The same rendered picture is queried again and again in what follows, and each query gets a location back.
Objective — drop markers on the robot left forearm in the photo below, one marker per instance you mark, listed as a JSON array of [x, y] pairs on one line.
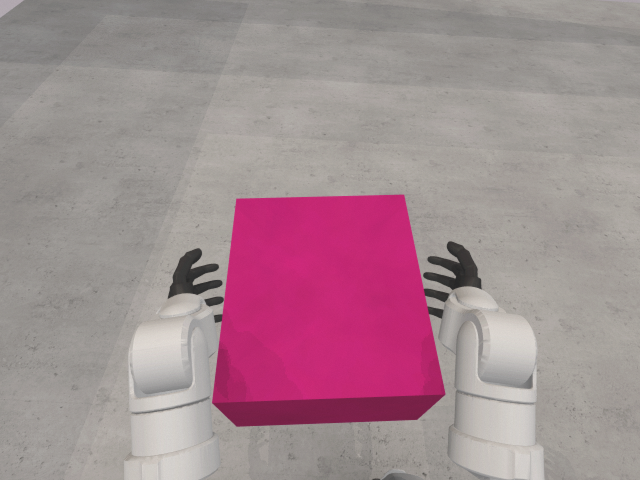
[[169, 390]]

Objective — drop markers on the robot right hand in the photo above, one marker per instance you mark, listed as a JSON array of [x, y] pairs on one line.
[[466, 273]]

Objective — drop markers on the robot right forearm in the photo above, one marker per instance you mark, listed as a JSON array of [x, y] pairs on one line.
[[493, 435]]

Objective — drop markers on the carton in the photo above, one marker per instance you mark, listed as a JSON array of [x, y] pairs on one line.
[[325, 318]]

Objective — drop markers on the robot left hand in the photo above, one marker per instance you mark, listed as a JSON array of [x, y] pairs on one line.
[[184, 276]]

